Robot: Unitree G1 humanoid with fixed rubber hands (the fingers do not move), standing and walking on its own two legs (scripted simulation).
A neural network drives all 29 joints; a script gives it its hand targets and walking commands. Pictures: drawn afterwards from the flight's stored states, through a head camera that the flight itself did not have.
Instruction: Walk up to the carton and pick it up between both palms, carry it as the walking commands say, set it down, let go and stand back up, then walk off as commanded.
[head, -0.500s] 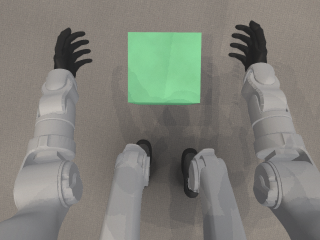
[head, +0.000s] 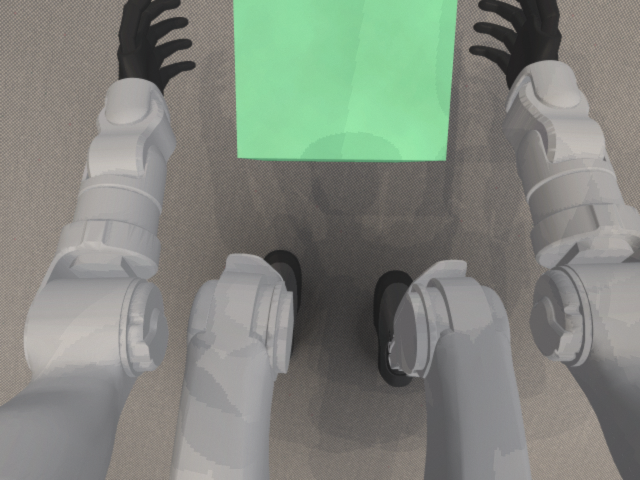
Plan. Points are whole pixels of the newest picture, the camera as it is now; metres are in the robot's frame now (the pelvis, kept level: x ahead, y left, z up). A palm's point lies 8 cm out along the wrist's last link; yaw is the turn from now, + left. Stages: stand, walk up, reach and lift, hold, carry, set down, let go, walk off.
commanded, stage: reach and lift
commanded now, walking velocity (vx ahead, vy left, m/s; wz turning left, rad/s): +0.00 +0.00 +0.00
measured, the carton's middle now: (336, 80) +0.52 +0.04 -0.29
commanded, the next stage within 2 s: none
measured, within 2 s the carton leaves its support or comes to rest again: leaves its support in 1.74 s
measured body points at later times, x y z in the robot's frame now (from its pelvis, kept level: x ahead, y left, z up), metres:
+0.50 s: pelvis -0.01 -0.01 -0.05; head +0.35 +0.02 +0.22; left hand +0.52 +0.23 -0.22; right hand +0.55 -0.12 -0.22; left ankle +0.12 +0.10 -0.38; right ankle +0.10 -0.11 -0.38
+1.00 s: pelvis -0.02 -0.01 -0.05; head +0.35 +0.02 +0.21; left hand +0.51 +0.20 -0.23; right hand +0.54 -0.11 -0.22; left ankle +0.12 +0.10 -0.38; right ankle +0.10 -0.11 -0.38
